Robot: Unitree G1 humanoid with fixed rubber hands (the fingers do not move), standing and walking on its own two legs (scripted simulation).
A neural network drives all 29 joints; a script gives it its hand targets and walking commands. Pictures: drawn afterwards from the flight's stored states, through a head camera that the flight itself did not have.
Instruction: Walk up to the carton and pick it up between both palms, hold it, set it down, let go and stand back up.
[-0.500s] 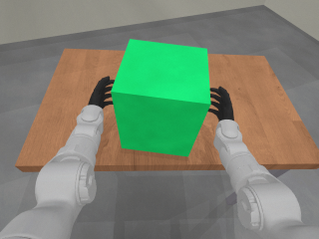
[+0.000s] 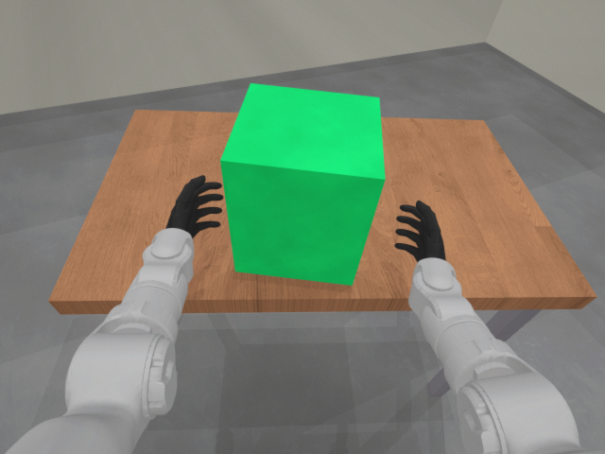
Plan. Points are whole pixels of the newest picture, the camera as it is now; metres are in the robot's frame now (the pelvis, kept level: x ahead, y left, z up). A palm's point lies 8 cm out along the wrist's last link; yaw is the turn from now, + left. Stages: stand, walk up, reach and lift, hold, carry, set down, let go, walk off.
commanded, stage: set down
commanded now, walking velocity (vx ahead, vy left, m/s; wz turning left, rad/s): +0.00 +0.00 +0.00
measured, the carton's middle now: (303, 188) +0.52 +0.00 +0.05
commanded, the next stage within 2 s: none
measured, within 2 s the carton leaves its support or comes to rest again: neither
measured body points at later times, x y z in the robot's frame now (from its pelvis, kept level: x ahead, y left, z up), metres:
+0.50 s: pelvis +0.00 +0.00 +0.00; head +0.01 +0.04 +0.45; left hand +0.36 +0.21 +0.05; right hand +0.31 -0.18 +0.05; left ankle +0.06 +0.11 -0.74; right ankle +0.00 -0.11 -0.74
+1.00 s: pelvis +0.01 +0.00 +0.00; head +0.01 +0.03 +0.45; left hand +0.28 +0.24 +0.04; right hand +0.25 -0.19 +0.05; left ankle +0.06 +0.11 -0.74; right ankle +0.00 -0.11 -0.74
